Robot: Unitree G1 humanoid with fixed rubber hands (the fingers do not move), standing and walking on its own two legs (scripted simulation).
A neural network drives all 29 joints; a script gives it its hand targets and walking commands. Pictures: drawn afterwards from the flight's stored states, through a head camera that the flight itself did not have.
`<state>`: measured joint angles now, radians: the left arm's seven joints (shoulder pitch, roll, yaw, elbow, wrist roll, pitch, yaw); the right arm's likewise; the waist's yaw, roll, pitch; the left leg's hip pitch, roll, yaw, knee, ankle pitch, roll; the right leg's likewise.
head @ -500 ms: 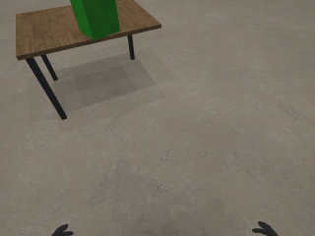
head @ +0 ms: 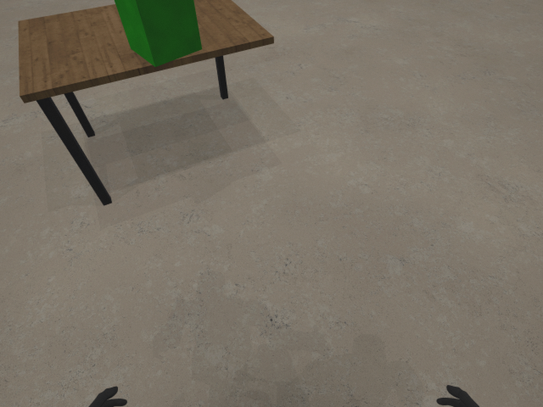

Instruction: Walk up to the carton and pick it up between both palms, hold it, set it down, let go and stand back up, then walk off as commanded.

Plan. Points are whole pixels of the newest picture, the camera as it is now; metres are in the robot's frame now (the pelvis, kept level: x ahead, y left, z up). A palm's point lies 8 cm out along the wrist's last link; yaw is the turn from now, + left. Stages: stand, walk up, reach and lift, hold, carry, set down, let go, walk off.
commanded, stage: stand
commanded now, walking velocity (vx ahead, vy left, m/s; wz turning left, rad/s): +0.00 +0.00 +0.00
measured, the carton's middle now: (157, 15) +1.36 +0.45 -0.02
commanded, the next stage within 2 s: walk up in 0.64 s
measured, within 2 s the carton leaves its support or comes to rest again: neither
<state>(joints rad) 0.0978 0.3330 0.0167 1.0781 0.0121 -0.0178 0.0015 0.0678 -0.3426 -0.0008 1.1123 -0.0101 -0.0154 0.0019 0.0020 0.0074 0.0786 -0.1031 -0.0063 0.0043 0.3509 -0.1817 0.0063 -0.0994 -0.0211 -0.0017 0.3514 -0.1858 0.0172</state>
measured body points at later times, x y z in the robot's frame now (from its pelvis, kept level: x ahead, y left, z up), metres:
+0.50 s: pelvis +0.01 +0.00 +0.00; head +0.02 +0.00 +0.45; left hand +0.10 +0.30 -0.12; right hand +0.11 -0.30 -0.13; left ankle +0.01 +0.11 -0.75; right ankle +0.01 -0.13 -0.75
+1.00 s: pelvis +0.03 +0.02 -0.01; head +0.03 +0.02 +0.44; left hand +0.10 +0.35 -0.12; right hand +0.15 -0.30 -0.13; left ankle +0.03 +0.12 -0.73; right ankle +0.01 -0.13 -0.75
